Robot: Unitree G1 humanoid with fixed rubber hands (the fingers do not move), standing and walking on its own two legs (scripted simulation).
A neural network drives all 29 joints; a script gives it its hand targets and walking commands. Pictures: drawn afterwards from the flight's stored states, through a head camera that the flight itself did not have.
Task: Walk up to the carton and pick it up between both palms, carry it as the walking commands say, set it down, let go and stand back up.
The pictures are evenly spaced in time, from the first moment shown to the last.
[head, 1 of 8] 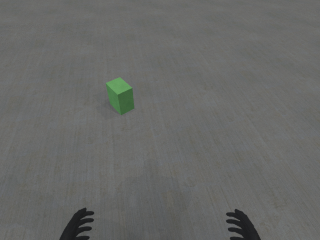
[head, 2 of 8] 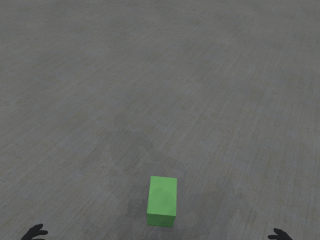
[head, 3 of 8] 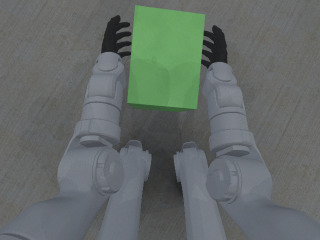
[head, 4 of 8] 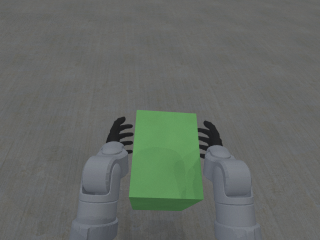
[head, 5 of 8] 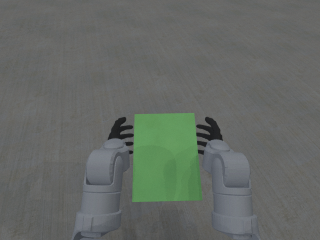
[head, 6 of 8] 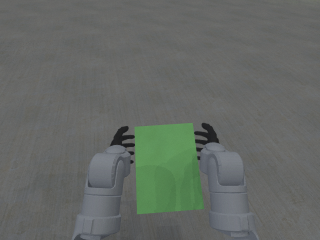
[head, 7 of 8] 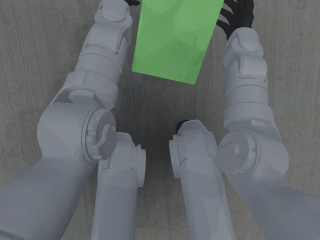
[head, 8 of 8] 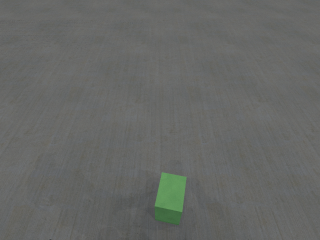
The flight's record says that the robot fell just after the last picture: no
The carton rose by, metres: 0.66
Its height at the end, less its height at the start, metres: +0.00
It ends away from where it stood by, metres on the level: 2.38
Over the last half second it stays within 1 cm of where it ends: yes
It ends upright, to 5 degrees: yes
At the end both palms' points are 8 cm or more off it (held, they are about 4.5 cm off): yes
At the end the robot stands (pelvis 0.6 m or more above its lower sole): yes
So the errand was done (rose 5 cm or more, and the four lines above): yes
